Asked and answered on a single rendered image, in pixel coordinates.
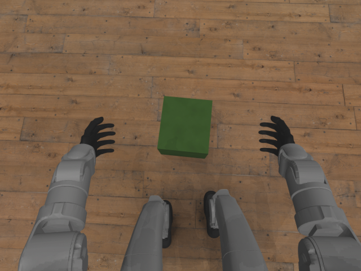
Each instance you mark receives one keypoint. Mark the robot right hand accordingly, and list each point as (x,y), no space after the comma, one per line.
(282,135)

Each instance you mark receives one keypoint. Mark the right robot upper arm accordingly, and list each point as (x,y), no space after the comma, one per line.
(321,253)

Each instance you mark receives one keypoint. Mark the carton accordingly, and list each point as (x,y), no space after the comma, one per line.
(185,127)

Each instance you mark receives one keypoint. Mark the left robot thigh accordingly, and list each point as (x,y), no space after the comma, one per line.
(144,252)

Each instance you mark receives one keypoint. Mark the robot right forearm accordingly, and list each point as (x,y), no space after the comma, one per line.
(317,213)

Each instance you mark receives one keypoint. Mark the left robot upper arm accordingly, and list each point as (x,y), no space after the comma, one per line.
(57,251)

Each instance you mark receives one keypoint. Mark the robot left forearm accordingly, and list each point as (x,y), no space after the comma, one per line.
(64,208)

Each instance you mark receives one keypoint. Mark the robot left hand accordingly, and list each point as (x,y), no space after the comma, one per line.
(91,136)

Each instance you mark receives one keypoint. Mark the robot left shin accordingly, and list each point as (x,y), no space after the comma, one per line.
(157,198)

